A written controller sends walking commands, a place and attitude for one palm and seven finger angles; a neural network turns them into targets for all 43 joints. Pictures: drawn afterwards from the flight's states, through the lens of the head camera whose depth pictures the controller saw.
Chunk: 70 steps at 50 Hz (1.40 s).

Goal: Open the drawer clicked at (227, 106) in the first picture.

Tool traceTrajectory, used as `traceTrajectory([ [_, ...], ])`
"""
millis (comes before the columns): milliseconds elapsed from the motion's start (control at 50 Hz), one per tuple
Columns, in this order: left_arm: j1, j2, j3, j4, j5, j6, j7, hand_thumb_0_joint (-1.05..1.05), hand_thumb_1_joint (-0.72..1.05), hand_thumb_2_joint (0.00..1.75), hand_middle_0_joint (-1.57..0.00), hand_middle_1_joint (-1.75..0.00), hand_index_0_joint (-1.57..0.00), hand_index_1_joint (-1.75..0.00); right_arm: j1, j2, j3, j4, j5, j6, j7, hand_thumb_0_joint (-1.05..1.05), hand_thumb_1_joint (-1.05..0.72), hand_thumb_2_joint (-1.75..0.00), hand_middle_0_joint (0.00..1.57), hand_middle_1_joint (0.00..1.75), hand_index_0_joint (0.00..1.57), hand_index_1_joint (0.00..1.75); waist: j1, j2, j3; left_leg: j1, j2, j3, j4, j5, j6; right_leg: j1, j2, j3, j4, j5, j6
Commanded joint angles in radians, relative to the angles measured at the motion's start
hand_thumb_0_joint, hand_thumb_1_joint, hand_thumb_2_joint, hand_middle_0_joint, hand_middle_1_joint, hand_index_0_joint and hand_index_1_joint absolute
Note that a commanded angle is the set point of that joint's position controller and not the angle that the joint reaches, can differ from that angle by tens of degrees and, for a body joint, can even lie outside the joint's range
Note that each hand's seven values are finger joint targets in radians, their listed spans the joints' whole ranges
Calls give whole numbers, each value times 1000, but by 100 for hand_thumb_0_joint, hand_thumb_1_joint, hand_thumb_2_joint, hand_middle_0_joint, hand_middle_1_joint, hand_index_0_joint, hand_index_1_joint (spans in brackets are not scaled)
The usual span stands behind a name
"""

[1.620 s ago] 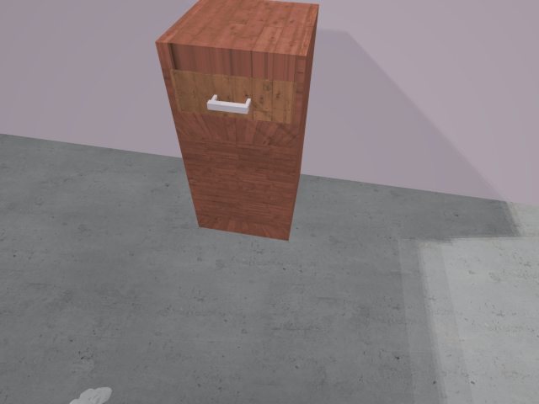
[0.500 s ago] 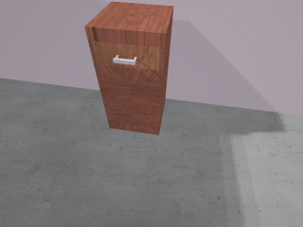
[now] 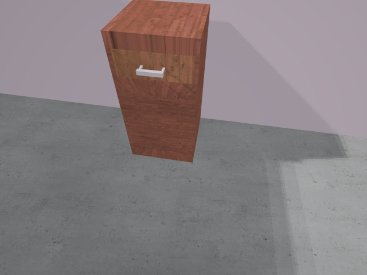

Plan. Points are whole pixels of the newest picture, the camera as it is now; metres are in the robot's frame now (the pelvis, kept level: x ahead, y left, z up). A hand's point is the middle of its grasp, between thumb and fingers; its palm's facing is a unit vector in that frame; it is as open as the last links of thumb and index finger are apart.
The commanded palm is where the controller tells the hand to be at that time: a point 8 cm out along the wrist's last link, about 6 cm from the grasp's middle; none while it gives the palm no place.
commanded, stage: turn to face it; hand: left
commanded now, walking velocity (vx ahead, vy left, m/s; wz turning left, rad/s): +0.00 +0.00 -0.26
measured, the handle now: (151, 70) +0.96 +0.21 -0.07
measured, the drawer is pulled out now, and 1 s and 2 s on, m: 0.00 0.00 0.00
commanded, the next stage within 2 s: take the last steps up to it in 0.08 s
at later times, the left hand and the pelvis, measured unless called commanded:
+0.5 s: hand out of the picture +0.04 +0.22 -0.19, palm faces -0.01 -0.99 -0.17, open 7.3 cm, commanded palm none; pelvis +0.04 +0.03 -0.01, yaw -3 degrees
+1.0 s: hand (139, 209) +0.34 +0.16 -0.19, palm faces -0.08 -0.99 -0.15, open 7.3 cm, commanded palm none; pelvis +0.22 +0.01 -0.03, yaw -5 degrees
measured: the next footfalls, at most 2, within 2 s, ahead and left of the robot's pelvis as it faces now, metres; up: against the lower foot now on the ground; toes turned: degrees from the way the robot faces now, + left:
right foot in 0.94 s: +0.32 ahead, -0.08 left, +0.00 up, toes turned -13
left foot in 1.38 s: +0.47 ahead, +0.17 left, +0.00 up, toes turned +5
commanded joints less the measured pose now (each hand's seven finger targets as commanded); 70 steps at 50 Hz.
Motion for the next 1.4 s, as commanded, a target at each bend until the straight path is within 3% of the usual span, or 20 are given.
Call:
traceTrajectory([
  [0,-46,212,46,-74,-4,-18,17,0,90,90,-20,-30,-20,-30,-37,-209,-44,-67,5,-25,-17,0,-90,-90,20,30,20,30,-8,-13,-47,28,114,-76,-29,132,37,-27,-118,110,-43,185,-30],
  [160,14,128,38,-84,-2,9,23,0,90,90,-20,-30,-20,-30,20,-117,-38,-84,4,-5,-23,0,-90,-90,20,30,20,30,-10,-9,-57,19,118,-25,39,141,20,-64,-107,134,26,257,-24],
  [280,102,108,43,-65,8,13,11,0,90,90,-20,-30,-20,-30,73,-57,-30,-68,-9,5,0,0,-90,-90,20,30,20,30,14,-92,67,-141,44,14,101,-304,17,-112,-133,269,-111,-417,-73],
  [360,181,122,71,-66,3,0,17,0,90,90,-20,-30,-20,-30,124,-18,-37,-76,-8,-7,2,0,-90,-90,20,30,20,30,23,-165,122,-240,24,61,265,-243,17,-78,-244,396,-177,-428,-158],
  [440,138,47,76,-88,0,-10,17,0,90,90,-20,-30,-20,-30,291,15,-39,-36,0,-36,-4,0,-90,-90,20,30,20,30,-50,-48,76,25,52,18,40,-173,40,-219,-141,202,39,-234,-119],
  [480,53,-62,57,-139,6,-12,12,0,90,90,-20,-30,-20,-30,469,-79,-71,10,-12,-40,-14,0,-90,-90,20,30,20,30,-111,302,118,179,345,-375,-184,-241,162,-539,34,-84,507,-341,-25],
  [500,16,-44,62,-154,14,-15,19,0,90,90,-20,-30,-20,-30,480,-40,-58,13,-8,-40,-21,0,-90,-90,20,30,20,30,-102,218,172,134,376,-397,-206,-182,191,-581,-26,-18,624,-326,-28],
  [560,49,-80,64,-120,12,-23,-2,0,90,90,-20,-30,-20,-30,426,46,-34,-2,-1,-62,-32,0,-90,-90,20,30,20,30,-53,27,173,121,323,-260,-172,108,222,-590,-98,-27,741,-189,-24],
  [780,-69,-161,52,-156,4,-22,-13,0,90,90,-20,-30,-20,-30,519,108,-29,80,-4,-77,-44,0,-90,-90,20,30,20,30,-50,107,147,147,202,27,-128,573,171,-421,-53,-186,364,-7,-29],
  [860,123,-120,71,-106,11,-35,2,0,90,90,-20,-30,-20,-30,485,81,-41,84,2,-72,-44,0,-90,-90,20,30,20,30,47,100,46,128,210,61,123,832,146,-140,3,-195,259,0,-71],
  [880,247,-95,84,-69,16,-44,5,0,90,90,-20,-30,-20,-30,458,78,-44,71,7,-71,-43,0,-90,-90,20,30,20,30,106,73,-6,42,184,77,285,747,119,43,-5,-180,191,66,-80],
  [900,382,-15,105,-37,25,-61,15,0,90,90,-20,-30,-20,-30,461,103,-43,51,14,-72,-32,0,-90,-90,20,30,20,30,156,-46,-105,-159,119,96,573,429,83,283,-189,35,137,68,-146],
  [920,452,73,128,-19,14,-65,25,0,90,90,-20,-30,-20,-30,521,155,-42,23,20,-77,-27,0,-90,-90,20,30,20,30,122,-229,-228,-381,-37,91,939,-306,38,422,-495,520,0,152,-280],
  [940,398,77,129,-23,-7,-57,27,0,90,90,-20,-30,-20,-30,439,128,-52,8,14,-65,-28,0,-90,-90,20,30,20,30,118,-106,-153,-428,7,-29,1062,-336,62,310,-515,544,-93,50,-301],
  [1000,182,-83,81,-69,2,-62,35,0,90,90,-20,-30,-20,-30,326,191,-48,-17,-5,-40,-13,0,-90,-90,20,30,20,30,18,-4,120,-412,119,-41,984,-142,55,-156,-395,274,-183,-151,-198],
  [1080,164,-125,74,-71,15,-74,34,0,90,90,-20,-30,-20,-30,377,222,-54,-19,-14,0,0,0,-90,-90,20,30,20,30,-53,-74,101,-327,130,9,790,-71,18,-297,-298,30,-222,-72,-153],
  [1240,227,-32,86,-49,14,-67,17,0,90,90,-20,-30,-20,-30,135,157,-54,-130,-10,-24,27,0,-90,-90,20,30,20,30,14,-124,78,-293,97,87,354,-11,-1,-131,-285,-14,-168,-21,-146],
  [1320,234,-33,88,-38,11,-49,19,0,90,90,-20,-30,-20,-30,222,110,-58,-104,-10,-44,17,0,-90,-90,20,30,20,30,-33,-49,36,-37,55,124,137,10,6,-148,-234,-70,33,17,-100],
  [1360,286,-129,68,-56,-1,-42,10,0,90,90,-20,-30,-20,-30,407,-64,-96,-62,-21,-54,-3,0,-90,-90,20,30,20,30,-74,379,-89,237,360,-266,-22,142,125,-389,-31,-216,537,-354,-14],
  [1380,239,-118,66,-79,7,-43,17,0,90,90,-20,-30,-20,-30,427,-65,-89,-55,-15,-38,-11,0,-90,-90,20,30,20,30,-86,311,-63,203,416,-322,-75,135,193,-459,-33,-131,708,-434,-23],
])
